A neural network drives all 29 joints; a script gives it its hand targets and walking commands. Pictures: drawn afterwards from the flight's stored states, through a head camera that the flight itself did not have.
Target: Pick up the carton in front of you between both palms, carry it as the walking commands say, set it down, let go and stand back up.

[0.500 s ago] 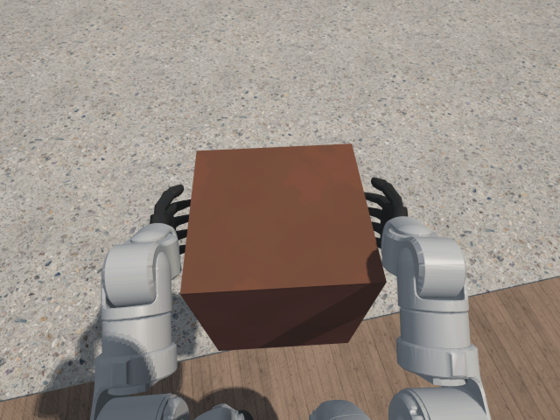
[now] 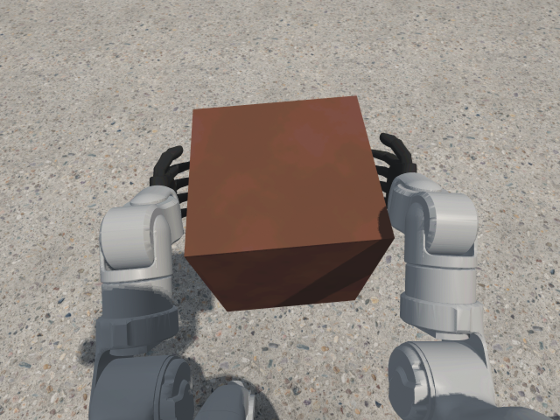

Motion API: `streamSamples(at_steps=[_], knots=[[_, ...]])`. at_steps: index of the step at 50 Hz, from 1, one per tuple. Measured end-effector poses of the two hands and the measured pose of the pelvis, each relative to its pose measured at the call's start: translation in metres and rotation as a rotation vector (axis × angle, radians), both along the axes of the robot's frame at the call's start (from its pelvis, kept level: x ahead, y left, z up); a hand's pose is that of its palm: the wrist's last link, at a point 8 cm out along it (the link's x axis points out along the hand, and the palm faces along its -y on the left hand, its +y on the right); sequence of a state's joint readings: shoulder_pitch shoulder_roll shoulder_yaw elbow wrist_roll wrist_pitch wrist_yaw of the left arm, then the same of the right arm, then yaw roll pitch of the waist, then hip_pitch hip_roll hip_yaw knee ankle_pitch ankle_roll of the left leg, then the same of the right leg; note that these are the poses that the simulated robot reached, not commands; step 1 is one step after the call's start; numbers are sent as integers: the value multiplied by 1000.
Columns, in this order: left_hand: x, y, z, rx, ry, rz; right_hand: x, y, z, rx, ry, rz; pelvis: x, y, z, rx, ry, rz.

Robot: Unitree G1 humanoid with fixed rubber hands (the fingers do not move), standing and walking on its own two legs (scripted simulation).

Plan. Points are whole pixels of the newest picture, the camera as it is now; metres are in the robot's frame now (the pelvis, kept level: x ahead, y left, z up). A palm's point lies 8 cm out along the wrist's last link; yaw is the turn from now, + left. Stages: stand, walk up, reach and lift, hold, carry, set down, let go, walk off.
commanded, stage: carry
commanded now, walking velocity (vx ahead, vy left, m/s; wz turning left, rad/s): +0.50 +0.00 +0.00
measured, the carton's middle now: (284, 216) +0.38 +0.03 +0.04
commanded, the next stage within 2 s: none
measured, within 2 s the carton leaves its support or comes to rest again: neither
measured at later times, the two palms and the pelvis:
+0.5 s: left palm (205, 108) +0.71 +0.22 -0.05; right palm (341, 109) +0.70 -0.08 -0.03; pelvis +0.35 +0.08 -0.09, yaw +0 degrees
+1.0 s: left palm (190, 5) +1.02 +0.29 +0.01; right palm (307, 0) +1.04 -0.01 +0.02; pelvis +0.72 +0.11 -0.08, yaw +4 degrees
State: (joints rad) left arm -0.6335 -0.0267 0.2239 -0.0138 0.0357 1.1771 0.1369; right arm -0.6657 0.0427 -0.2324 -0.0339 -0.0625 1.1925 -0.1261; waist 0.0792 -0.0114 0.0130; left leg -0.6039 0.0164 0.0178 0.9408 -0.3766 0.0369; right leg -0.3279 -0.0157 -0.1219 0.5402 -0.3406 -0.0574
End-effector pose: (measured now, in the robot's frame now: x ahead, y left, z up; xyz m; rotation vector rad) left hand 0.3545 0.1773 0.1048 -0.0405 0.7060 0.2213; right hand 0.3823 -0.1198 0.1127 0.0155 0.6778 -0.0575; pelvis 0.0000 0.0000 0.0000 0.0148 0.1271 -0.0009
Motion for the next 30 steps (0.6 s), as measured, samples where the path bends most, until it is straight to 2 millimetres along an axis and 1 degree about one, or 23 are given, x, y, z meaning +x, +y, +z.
streamSamples(at_steps=[3,6,9,12,13,14,15,17,19,20,23,26,28,30], knots=[[45,9,1,-1,-23,5,44,8,-1,13,-23,-8,43,6,-6,-17,-3,3],[90,20,-12,9,-19,-1,87,20,-17,15,-20,-9,92,17,-23,-42,-19,4],[138,34,-34,6,-42,-12,133,33,-34,0,-45,-12,148,30,-52,-69,-50,1],[195,42,-61,-4,-93,-54,180,40,-54,-29,-96,-41,205,46,-96,-91,-83,-11],[213,42,-72,-10,-88,-73,193,41,-63,-50,-93,-50,219,49,-105,-73,-77,-1],[229,41,-85,-14,-59,-90,205,40,-74,-68,-64,-56,231,52,-110,-62,-72,7],[243,40,-98,-16,-19,-105,215,39,-87,-78,-24,-63,242,56,-113,-66,-68,9],[266,38,-120,-12,69,-129,231,36,-113,-73,66,-83,263,63,-110,-68,-57,11],[287,36,-136,-19,135,-140,247,34,-130,-67,132,-103,283,69,-104,-74,-39,11],[298,35,-141,-27,148,-140,256,34,-134,-66,145,-111,294,72,-101,-77,-31,10],[332,35,-152,-54,149,-129,290,34,-141,-55,145,-136,327,77,-94,-81,-9,10],[364,40,-158,-52,136,-114,327,39,-147,-21,134,-148,366,81,-90,-85,3,11],[386,44,-158,-52,113,-100,354,43,-147,-12,110,-143,395,82,-89,-85,3,14],[412,49,-154,-56,73,-82,383,47,-142,-9,72,-130,424,83,-90,-84,2,24]])
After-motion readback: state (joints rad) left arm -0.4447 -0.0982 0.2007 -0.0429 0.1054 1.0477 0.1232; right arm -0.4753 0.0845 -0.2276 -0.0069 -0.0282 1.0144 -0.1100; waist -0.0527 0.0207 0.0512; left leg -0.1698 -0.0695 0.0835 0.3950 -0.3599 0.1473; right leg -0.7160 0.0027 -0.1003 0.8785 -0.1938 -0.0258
